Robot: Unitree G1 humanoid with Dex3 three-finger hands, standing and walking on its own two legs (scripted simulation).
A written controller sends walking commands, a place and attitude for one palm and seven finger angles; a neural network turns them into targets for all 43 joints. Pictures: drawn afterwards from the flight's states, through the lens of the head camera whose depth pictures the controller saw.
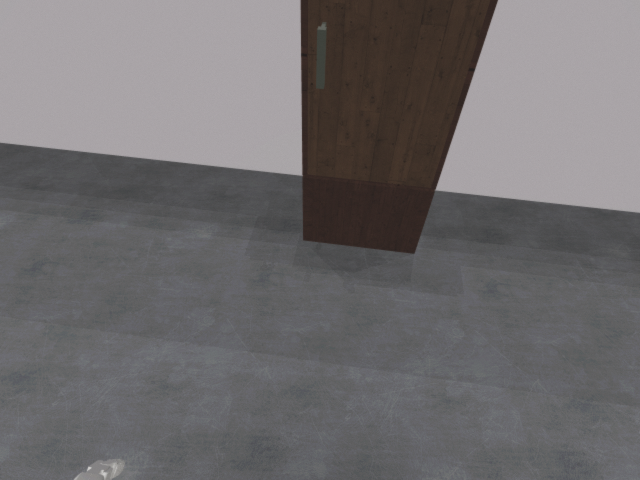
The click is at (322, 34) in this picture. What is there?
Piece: cupboard door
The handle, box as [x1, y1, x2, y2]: [316, 22, 326, 88]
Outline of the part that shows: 326,22 322,22 322,24 318,26 317,29 317,88 323,88 324,85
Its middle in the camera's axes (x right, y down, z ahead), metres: +0.00 -0.48 +1.02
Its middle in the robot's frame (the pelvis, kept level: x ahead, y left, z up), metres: +1.09 +0.05 +0.04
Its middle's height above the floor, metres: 0.81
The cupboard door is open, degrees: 0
